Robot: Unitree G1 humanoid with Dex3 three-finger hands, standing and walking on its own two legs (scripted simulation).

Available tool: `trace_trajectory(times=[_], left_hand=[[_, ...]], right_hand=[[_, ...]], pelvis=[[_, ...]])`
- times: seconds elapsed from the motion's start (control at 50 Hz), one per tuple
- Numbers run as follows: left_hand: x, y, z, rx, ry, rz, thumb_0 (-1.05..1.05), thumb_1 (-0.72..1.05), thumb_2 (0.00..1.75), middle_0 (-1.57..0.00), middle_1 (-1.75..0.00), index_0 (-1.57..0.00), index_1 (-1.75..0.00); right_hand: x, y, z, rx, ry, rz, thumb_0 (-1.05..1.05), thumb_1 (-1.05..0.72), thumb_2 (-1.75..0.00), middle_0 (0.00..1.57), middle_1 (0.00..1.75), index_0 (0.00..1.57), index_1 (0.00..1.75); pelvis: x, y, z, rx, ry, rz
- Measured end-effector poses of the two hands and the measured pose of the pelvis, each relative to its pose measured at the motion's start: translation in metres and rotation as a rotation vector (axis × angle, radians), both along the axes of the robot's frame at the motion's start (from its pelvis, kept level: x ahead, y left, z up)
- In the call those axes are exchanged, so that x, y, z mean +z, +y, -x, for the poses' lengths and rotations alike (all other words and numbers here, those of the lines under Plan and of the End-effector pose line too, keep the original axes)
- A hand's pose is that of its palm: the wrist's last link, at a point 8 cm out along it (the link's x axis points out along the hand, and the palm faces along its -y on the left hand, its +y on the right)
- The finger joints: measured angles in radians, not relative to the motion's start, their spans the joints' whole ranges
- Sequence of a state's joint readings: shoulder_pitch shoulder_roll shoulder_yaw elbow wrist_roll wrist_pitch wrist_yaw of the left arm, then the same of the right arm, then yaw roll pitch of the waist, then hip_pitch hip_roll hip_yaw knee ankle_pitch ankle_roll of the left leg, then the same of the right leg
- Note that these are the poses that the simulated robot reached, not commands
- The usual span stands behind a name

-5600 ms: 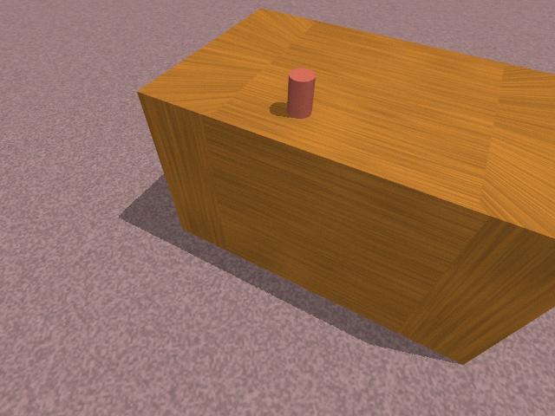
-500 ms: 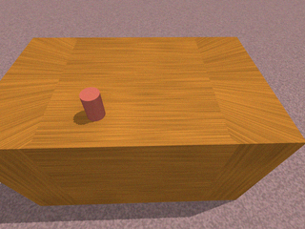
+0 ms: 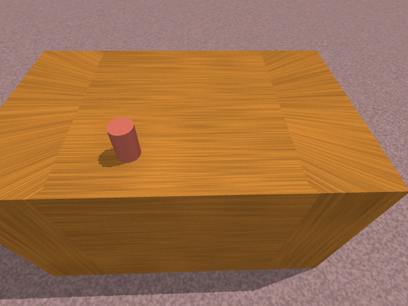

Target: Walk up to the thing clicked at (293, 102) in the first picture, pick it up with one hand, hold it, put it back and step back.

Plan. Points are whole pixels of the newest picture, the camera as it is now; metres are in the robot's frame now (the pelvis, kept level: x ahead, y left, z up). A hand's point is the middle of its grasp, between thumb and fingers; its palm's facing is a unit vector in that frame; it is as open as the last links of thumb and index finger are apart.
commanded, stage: stand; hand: left
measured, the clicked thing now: (124, 140) +0.52 +0.22 -0.03
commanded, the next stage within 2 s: rise first in 0.58 s
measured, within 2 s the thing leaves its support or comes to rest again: neither
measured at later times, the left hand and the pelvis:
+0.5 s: hand out of the picture +0.07 +0.26 -0.16, palm faces -0.03 -0.94 -0.35, open 7.4 cm; pelvis +0.00 +0.00 +0.00, yaw +0 degrees
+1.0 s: hand (86, 283) +0.18 +0.25 -0.11, palm faces +0.19 -0.93 -0.32, open 12.9 cm; pelvis +0.00 +0.01 -0.01, yaw -1 degrees
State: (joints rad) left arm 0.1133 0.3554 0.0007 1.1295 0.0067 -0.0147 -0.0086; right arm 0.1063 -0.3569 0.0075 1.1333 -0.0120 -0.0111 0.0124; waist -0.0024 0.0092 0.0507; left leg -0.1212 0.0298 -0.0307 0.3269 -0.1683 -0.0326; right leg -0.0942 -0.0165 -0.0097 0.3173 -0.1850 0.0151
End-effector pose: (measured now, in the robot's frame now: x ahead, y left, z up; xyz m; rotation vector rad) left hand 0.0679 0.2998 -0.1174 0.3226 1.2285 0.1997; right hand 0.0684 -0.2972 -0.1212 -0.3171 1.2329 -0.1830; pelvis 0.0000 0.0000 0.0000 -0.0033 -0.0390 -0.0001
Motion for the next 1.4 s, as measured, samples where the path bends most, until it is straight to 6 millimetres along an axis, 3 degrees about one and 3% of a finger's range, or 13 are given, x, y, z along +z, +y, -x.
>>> trace_trajectory(times=[0.48,0.7,0.74,0.86,0.94,1.08,1.2,1.4], left_hand=[[-0.001,0.003,0.004,0.003,0.016,0.000,0.00,0.91,0.90,-0.20,-0.30,-0.21,-0.30],[-0.001,0.003,0.002,0.001,0.014,-0.001,0.00,0.90,0.90,-0.20,-0.30,-0.20,-0.29],[0.000,-0.001,-0.007,0.018,-0.043,0.007,0.00,0.88,0.88,-0.18,-0.28,-0.18,-0.27],[0.009,-0.012,-0.064,0.041,-0.292,0.016,0.01,0.66,0.66,-0.13,-0.16,-0.12,-0.17],[0.025,-0.010,-0.089,0.050,-0.408,0.001,0.01,0.43,0.46,-0.10,-0.12,-0.10,-0.12],[0.049,0.000,-0.089,0.057,-0.497,-0.040,0.00,0.01,0.21,-0.08,-0.08,-0.09,-0.07],[0.069,-0.002,-0.096,0.031,-0.586,-0.063,0.00,-0.30,0.10,-0.07,-0.06,-0.07,-0.06],[0.108,-0.002,-0.104,-0.001,-0.748,-0.080,-0.01,-0.50,0.03,-0.06,-0.05,-0.06,-0.04]], right_hand=[[-0.001,0.003,0.002,-0.001,0.011,0.001,0.01,-0.91,-0.90,0.21,0.30,0.20,0.30],[-0.001,0.003,-0.001,-0.001,0.005,-0.001,0.01,-0.90,-0.90,0.21,0.30,0.20,0.30],[0.001,0.006,-0.010,-0.027,-0.064,-0.007,0.01,-0.88,-0.88,0.19,0.27,0.19,0.27],[0.008,0.017,-0.061,-0.068,-0.292,-0.010,0.01,-0.66,-0.66,0.11,0.15,0.11,0.15],[0.016,0.020,-0.078,-0.090,-0.365,-0.012,0.01,-0.43,-0.46,0.09,0.10,0.08,0.10],[0.022,0.028,-0.073,-0.090,-0.391,-0.026,0.01,-0.02,-0.22,0.06,0.06,0.06,0.06],[0.029,0.043,-0.083,-0.052,-0.450,-0.047,0.00,0.24,-0.12,0.06,0.05,0.06,0.05],[0.041,0.051,-0.093,-0.027,-0.530,-0.071,0.00,0.45,-0.05,0.06,0.05,0.06,0.05]], pelvis=[[0.000,0.003,-0.002,0.000,0.002,-0.002],[0.000,0.003,-0.003,0.000,0.003,-0.001],[-0.002,0.003,0.000,0.000,0.015,-0.001],[-0.009,0.004,0.011,-0.011,0.058,0.000],[-0.009,0.005,0.008,-0.013,0.081,0.000],[-0.007,0.006,-0.007,-0.018,0.072,-0.002],[-0.007,0.008,-0.012,-0.017,0.052,-0.001],[-0.007,0.008,-0.018,-0.016,0.023,-0.001]])
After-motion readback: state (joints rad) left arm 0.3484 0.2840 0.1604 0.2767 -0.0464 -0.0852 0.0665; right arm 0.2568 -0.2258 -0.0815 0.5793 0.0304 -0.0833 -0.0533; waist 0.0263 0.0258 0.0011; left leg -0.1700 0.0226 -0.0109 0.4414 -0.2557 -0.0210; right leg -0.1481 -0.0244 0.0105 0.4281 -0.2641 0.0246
